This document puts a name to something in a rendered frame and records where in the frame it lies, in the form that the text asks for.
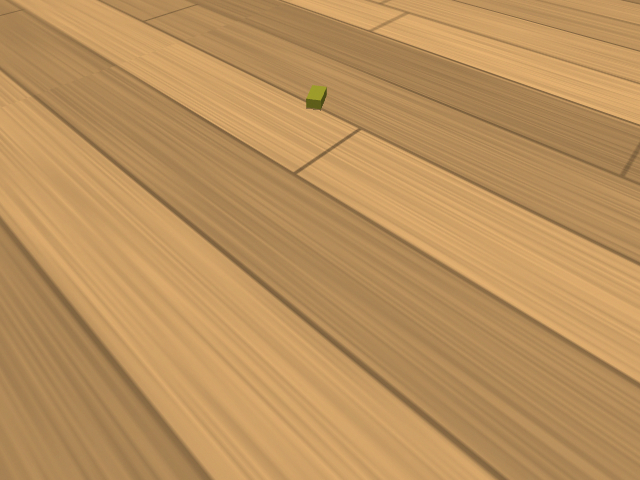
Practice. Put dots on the carton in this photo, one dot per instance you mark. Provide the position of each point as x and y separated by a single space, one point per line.
316 97

